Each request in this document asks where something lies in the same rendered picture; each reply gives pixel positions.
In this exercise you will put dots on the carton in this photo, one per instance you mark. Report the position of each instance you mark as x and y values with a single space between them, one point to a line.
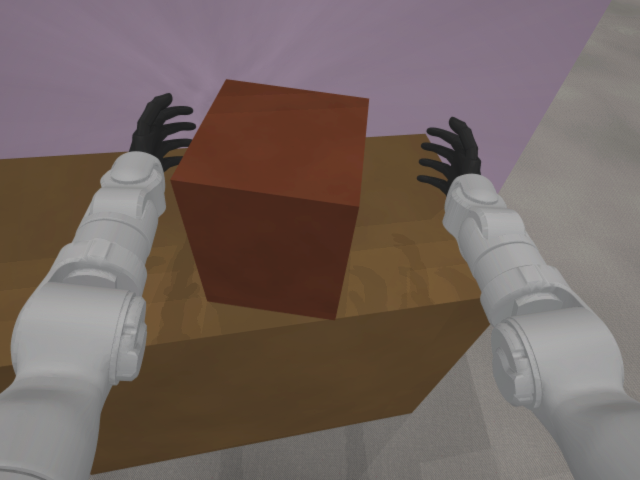
269 192

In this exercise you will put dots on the right robot forearm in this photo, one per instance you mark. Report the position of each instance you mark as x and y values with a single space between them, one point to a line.
511 274

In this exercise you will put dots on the robot left hand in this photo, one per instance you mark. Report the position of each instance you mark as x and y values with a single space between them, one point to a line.
151 132

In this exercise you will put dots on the robot right upper arm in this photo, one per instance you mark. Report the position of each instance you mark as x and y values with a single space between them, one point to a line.
563 366

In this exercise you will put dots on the robot left upper arm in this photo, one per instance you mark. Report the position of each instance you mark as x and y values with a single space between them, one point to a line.
77 342

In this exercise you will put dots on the robot right hand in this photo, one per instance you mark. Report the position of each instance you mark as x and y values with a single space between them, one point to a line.
463 159

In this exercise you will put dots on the left robot forearm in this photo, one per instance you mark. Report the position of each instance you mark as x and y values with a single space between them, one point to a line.
115 236

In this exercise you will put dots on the pedestal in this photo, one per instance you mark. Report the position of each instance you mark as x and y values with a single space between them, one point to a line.
216 376

